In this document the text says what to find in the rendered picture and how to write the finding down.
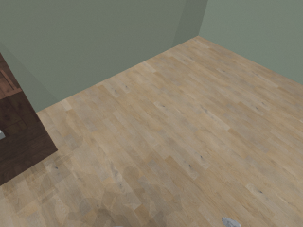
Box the cabinet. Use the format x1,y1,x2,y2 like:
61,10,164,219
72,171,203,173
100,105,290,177
0,53,58,186

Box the drawer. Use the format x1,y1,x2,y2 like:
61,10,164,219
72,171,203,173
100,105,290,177
0,67,40,141

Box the right robot hand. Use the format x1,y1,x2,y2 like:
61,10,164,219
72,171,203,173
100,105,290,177
222,217,241,227

